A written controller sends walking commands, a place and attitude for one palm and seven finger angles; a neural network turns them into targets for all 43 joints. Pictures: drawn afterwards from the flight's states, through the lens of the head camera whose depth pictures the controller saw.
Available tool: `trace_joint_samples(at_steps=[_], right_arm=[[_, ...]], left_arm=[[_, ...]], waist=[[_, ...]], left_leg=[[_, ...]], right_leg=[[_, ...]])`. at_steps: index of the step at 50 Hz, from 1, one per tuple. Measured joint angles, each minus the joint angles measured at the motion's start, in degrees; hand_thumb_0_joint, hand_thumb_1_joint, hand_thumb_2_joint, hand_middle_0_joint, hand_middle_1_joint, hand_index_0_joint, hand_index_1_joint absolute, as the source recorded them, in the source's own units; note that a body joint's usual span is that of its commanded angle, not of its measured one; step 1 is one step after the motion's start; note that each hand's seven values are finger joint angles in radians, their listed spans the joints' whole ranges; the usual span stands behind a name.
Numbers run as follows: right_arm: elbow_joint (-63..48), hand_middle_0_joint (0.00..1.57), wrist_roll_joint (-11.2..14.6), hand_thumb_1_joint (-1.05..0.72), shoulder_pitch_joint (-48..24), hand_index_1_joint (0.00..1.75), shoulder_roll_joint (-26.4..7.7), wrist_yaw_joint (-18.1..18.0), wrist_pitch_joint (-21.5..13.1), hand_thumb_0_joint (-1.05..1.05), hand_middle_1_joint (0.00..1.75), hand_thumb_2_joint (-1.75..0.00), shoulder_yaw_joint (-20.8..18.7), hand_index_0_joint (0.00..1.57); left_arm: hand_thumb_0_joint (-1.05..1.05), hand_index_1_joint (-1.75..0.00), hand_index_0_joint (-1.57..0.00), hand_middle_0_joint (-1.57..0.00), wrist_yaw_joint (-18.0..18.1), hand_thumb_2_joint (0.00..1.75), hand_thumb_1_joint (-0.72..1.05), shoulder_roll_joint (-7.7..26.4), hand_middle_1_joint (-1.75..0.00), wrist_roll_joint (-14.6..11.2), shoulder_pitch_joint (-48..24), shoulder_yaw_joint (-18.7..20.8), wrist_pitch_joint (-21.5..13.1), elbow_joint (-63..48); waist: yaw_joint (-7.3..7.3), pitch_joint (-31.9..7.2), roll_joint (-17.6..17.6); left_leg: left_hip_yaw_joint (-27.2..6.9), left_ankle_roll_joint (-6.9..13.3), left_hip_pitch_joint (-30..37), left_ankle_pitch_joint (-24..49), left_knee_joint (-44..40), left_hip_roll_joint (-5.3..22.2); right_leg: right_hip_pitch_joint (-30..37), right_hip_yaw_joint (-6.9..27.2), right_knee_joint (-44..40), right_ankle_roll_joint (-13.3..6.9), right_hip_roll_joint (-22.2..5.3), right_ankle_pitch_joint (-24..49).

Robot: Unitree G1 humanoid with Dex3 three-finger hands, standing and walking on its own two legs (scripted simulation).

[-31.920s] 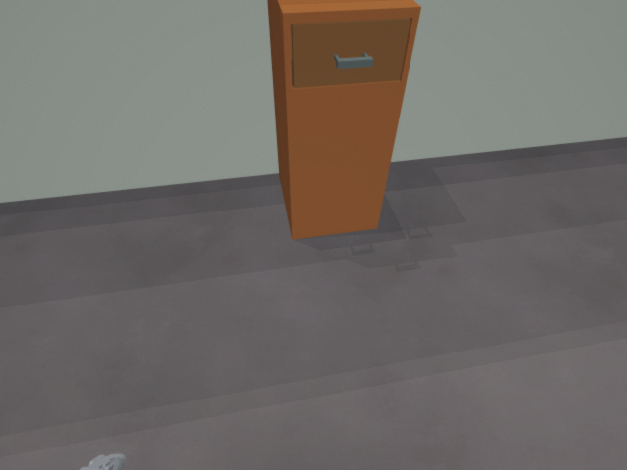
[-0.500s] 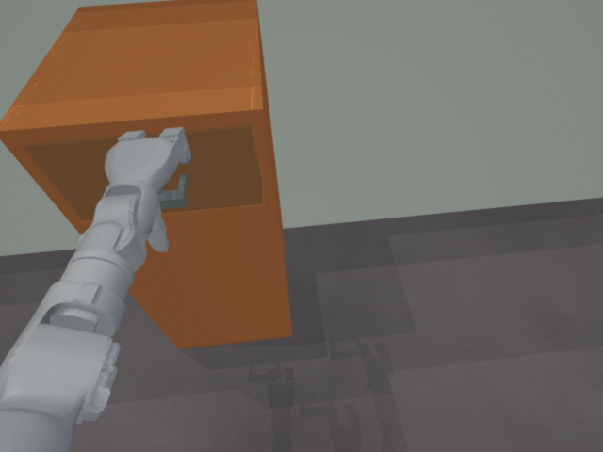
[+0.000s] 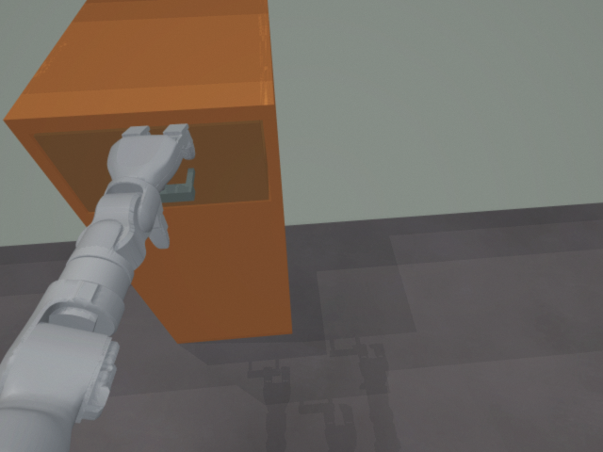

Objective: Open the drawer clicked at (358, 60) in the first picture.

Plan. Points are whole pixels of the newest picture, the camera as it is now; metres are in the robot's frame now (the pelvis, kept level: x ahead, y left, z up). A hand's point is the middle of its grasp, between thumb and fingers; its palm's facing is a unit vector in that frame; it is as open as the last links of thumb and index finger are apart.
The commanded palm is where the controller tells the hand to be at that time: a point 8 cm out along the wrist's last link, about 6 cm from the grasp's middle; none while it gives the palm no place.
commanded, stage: re-aim the fingers above the handle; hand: left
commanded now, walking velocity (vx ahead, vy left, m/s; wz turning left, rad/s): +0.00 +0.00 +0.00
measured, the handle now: (163, 184) +0.53 +0.23 +0.03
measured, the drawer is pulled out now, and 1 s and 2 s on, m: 0.00 0.00 0.00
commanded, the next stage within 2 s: lower the fingers behind the handle in 1.12 s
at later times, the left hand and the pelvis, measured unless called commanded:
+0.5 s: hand (167, 177) +0.49 +0.20 +0.09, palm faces +0.02 -0.04 -1.00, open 13.8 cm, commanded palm +0.46 +0.22 +0.15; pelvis +0.00 +0.01 +0.00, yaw -1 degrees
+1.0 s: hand (148, 184) +0.48 +0.23 +0.08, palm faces -0.06 -0.02 -1.00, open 13.8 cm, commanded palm +0.47 +0.22 +0.15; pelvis +0.00 +0.00 +0.00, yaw +0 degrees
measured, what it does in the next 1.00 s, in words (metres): stands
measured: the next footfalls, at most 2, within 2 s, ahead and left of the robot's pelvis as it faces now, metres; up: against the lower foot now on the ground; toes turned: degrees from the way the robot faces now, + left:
none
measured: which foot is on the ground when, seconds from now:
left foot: down 0.00-1.00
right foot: down 0.00-1.00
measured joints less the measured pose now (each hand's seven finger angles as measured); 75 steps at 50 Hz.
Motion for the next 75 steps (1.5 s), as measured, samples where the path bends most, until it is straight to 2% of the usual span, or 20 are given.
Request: trace_joint_samples(at_steps=[6,11,16,21,26,30,34,38,46,51,58,64,68,75], right_arm=[[-0.2,0.2,-0.2,-0.91,-0.9,0.3,0.7,0.3,0.1,0.0,0.29,-0.9,0.7,0.2],[-0.3,0.21,-0.2,-0.91,0.4,0.3,1.2,0.0,0.1,0.0,0.29,-0.9,1.0,0.2],[0.2,0.21,-0.3,-0.91,2.5,0.3,1.0,-0.2,0.2,0.0,0.29,-0.9,0.7,0.2],[0.7,0.21,-0.5,-0.91,3.2,0.3,0.6,0.0,0.4,0.0,0.29,-0.9,0.4,0.2],[0.9,0.21,-0.6,-0.91,3.3,0.3,0.3,0.3,0.5,0.0,0.29,-0.9,0.1,0.2],[0.9,0.21,-0.4,-0.91,2.7,0.3,0.4,0.2,0.8,0.0,0.29,-0.9,0.5,0.2],[0.3,0.21,-0.1,-0.91,2.1,0.3,0.7,-0.3,0.8,0.0,0.29,-0.9,1.0,0.2],[-0.3,0.21,0.2,-0.91,2.0,0.3,0.7,-0.8,0.5,0.0,0.29,-0.9,1.4,0.2],[-0.3,0.21,0.3,-0.91,2.8,0.3,0.0,-1.3,-0.5,0.0,0.29,-0.9,0.8,0.2],[0.5,0.21,0.0,-0.91,3.0,0.3,-0.5,-0.9,-0.7,0.0,0.29,-0.9,0.0,0.2],[0.9,0.2,-0.5,-0.91,2.3,0.3,-0.1,0.2,-0.1,0.0,0.29,-0.9,-0.3,0.2],[0.3,0.21,-0.4,-0.91,1.7,0.3,1.0,0.5,0.7,0.0,0.29,-0.9,0.5,0.2],[-0.2,0.21,-0.3,-0.91,1.8,0.3,1.4,0.4,0.9,0.0,0.29,-0.9,1.1,0.2],[-0.5,0.21,-0.5,-0.91,2.1,0.3,1.3,0.0,0.4,0.0,0.29,-0.9,0.9,0.2]], left_arm=[[0.0,-1.21,-0.32,-0.32,2.4,0.3,-0.49,0.1,-1.2,1.5,-2.5,1.1,3.1,3.7],[0.0,-1.21,-0.32,-0.32,0.1,0.3,-0.49,1.9,-1.2,0.8,-5.1,0.7,5.0,6.8],[0.0,-1.2,-0.32,-0.32,-2.6,0.3,-0.49,1.6,-1.2,-0.3,-5.1,-0.8,2.7,5.4],[0.0,-1.21,-0.32,-0.32,-0.6,0.3,-0.49,0.8,-1.2,0.8,-4.4,1.2,0.0,4.4],[0.0,-1.22,-0.33,-0.37,2.7,0.3,-0.49,0.3,-1.24,1.9,-4.2,2.8,0.5,4.9],[0.0,-1.24,-0.35,-0.37,3.4,0.3,-0.49,0.2,-1.24,2.3,-4.5,3.2,2.3,6.3],[0.0,-1.25,-0.36,-0.36,2.5,0.3,-0.49,1.1,-1.23,2.3,-4.9,3.5,4.1,7.9],[0.0,-1.23,-0.35,-0.34,0.6,0.3,-0.49,2.7,-1.21,1.8,-4.8,3.6,4.3,8.6],[0.0,-1.21,-0.33,-0.32,-2.9,0.3,-0.49,5.3,-1.2,0.3,-4.4,1.6,0.6,7.1],[0.0,-1.21,-0.32,-0.32,-1.5,0.3,-0.49,4.2,-1.2,0.2,-4.2,0.6,-1.6,4.7],[0.0,-1.23,-0.35,-0.36,1.3,0.3,-0.49,2.0,-1.24,1.1,-4.3,1.5,0.8,4.5],[0.0,-1.23,-0.36,-0.35,0.9,0.3,-0.49,1.6,-1.22,1.0,-3.4,2.3,3.2,4.9],[0.0,-1.22,-0.34,-0.33,0.2,0.3,-0.49,1.7,-1.21,1.0,-3.4,2.0,3.6,5.9],[0.0,-1.21,-0.32,-0.32,-0.1,0.3,-0.49,1.7,-1.2,1.2,-3.2,1.1,1.1,6.3]], waist=[[-0.66,0.0,0.3],[-1.16,-0.1,0.4],[-1.0,-0.1,0.3],[-1.52,-0.2,0.1],[-1.69,-0.5,0.4],[-2.11,-0.6,0.6],[-2.61,-0.5,0.6],[-2.72,-0.4,0.5],[-1.96,0.3,-0.2],[-1.43,0.2,-0.5],[-1.3,-0.6,0.0],[-1.61,-1.0,0.5],[-1.53,-0.9,0.6],[-1.43,-0.4,0.2]], left_leg=[[0.5,0.2,-1.1,-0.1,0.6,0.0],[0.5,0.4,-1.5,0.1,0.3,0.0],[0.3,0.5,-1.7,-0.1,0.5,-0.1],[0.7,0.6,-2.9,-0.6,1.4,0.0],[1.1,0.6,-3.9,-0.8,2.0,0.2],[1.4,0.6,-3.5,-0.5,1.5,0.4],[1.5,0.5,-2.6,-0.1,0.6,0.6],[1.4,0.3,-1.7,0.3,-0.2,0.8],[0.2,0.1,-2.4,0.3,0.3,0.6],[-0.4,0.2,-3.6,-0.4,1.5,0.3],[0.1,0.4,-4.4,-1.1,2.4,0.2],[0.7,0.6,-3.1,-1.1,1.7,0.3],[0.8,0.6,-2.5,-0.9,1.4,0.3],[0.4,0.6,-3.8,-0.8,2.2,0.1]], right_leg=[[-1.3,0.4,0.7,0.3,-0.1,-0.1],[-1.6,0.5,0.3,0.4,-0.1,0.2],[-1.5,0.3,0.1,0.6,-0.2,0.1],[-2.9,0.7,1.0,0.6,0.0,-0.2],[-4.0,1.0,1.6,0.7,0.1,-0.2],[-3.8,1.3,1.2,0.7,0.3,0.1],[-3.0,1.5,0.5,0.6,0.4,0.6],[-2.2,1.5,-0.3,0.4,0.6,1.0],[-2.2,0.2,-0.4,0.2,0.5,0.8],[-3.0,-0.4,0.4,0.2,0.3,0.1],[-3.9,0.0,1.2,0.4,0.2,-0.4],[-2.8,0.7,0.7,0.6,0.3,-0.3],[-2.4,0.8,0.6,0.6,0.2,-0.2],[-3.5,0.3,1.5,0.6,0.1,-0.4]])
